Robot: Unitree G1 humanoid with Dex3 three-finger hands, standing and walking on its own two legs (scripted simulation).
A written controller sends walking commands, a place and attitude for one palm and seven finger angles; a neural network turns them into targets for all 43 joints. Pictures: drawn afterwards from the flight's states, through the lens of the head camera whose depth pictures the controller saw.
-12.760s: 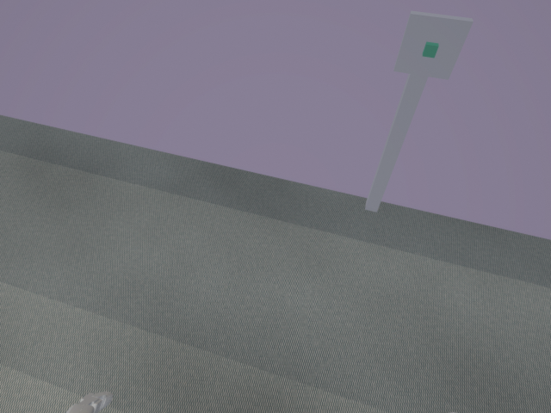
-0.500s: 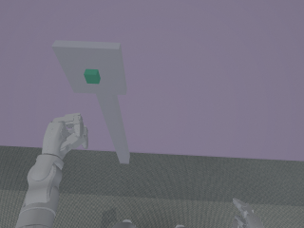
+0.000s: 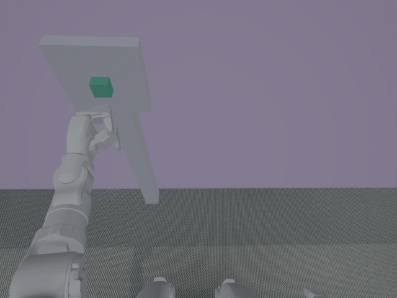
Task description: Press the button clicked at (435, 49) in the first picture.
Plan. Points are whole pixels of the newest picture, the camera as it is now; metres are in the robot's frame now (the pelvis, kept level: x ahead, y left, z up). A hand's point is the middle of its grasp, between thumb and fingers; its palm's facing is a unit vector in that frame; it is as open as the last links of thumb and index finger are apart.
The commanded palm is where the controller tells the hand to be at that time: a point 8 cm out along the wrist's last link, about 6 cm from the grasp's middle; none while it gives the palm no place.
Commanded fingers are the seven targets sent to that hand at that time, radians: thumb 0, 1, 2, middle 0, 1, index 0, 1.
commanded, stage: aim a knuckle at the button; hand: left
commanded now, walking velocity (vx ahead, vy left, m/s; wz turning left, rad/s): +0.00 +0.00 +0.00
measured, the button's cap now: (102, 86) +0.53 +0.20 +0.10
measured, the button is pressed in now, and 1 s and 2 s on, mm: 0 0 11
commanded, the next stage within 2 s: press the button with the knuckle in 0.68 s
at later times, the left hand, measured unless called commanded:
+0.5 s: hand (111, 141) +0.41 +0.17 +0.06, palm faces +0.01 -1.00 -0.03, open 3.1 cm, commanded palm +0.39 +0.22 +0.06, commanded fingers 0.00 0.90 0.90 -1.30 -1.50 -1.30 -1.50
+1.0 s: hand (115, 130) +0.44 +0.17 +0.06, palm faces +0.03 -1.00 -0.03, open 3.1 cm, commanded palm +0.42 +0.22 +0.06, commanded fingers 0.00 0.90 0.90 -1.30 -1.50 -1.30 -1.50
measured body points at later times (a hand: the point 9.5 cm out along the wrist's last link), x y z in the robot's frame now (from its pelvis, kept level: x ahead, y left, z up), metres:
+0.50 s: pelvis +0.00 +0.01 +0.00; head +0.07 +0.01 +0.45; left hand +0.40 +0.23 +0.07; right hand +0.09 -0.25 -0.11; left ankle +0.02 +0.09 -0.68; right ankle +0.01 -0.09 -0.68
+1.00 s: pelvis +0.00 +0.01 +0.00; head +0.09 +0.01 +0.44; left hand +0.43 +0.22 +0.06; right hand +0.06 -0.25 -0.12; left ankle +0.02 +0.09 -0.68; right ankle +0.01 -0.09 -0.68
